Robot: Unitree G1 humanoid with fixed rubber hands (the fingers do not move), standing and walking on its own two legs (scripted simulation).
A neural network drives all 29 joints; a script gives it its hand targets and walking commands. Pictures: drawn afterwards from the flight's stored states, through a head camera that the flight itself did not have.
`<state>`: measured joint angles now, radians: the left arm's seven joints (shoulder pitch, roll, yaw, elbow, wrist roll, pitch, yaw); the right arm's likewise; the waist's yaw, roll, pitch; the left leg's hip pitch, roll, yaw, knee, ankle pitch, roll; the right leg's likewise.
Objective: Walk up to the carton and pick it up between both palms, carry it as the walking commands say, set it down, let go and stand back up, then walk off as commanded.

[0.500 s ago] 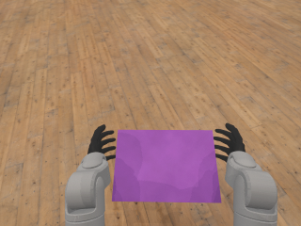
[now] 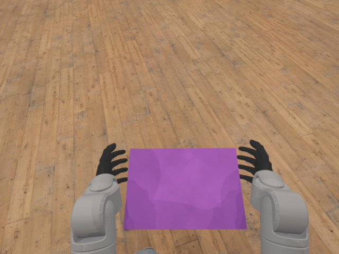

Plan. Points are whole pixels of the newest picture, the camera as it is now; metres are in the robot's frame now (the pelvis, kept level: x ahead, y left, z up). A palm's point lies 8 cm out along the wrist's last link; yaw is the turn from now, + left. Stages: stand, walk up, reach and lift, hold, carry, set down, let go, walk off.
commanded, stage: carry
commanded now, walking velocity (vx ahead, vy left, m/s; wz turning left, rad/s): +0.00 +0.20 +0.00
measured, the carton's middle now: (182, 190) +0.27 +0.01 -0.01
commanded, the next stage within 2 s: none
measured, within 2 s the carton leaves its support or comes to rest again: neither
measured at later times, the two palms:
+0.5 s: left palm (34, 215) +0.17 +0.27 +0.10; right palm (216, 215) +0.18 -0.05 +0.11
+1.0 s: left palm out of the picture +0.06 +0.28 +0.08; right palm out of the picture +0.06 -0.04 +0.09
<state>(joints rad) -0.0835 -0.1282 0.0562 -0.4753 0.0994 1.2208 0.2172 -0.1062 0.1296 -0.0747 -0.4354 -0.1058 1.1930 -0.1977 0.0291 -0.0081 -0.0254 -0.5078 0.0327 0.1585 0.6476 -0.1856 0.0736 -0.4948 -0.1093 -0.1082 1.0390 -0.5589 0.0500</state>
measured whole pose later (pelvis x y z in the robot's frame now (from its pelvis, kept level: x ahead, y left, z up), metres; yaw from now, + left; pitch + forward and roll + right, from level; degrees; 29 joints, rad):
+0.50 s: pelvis -0.08 +0.11 +0.01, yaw +0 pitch +2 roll +0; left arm -0.12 -0.13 0.05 -0.42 0.11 1.23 0.21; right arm -0.12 0.13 -0.10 -0.41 -0.11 1.21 -0.20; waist 0.03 -0.01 -0.07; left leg -0.46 0.03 0.18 0.60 -0.18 0.08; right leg -0.36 -0.10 -0.12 0.67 -0.34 0.06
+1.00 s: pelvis -0.19 +0.12 -0.01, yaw +2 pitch -2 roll -1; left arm -0.13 -0.13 0.07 -0.32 0.12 1.24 0.20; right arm -0.14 0.13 -0.12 -0.33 -0.13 1.24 -0.20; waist -0.01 -0.02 -0.06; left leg -0.43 0.02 0.12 0.75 -0.30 0.06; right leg -0.49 -0.07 -0.06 0.72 -0.26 0.01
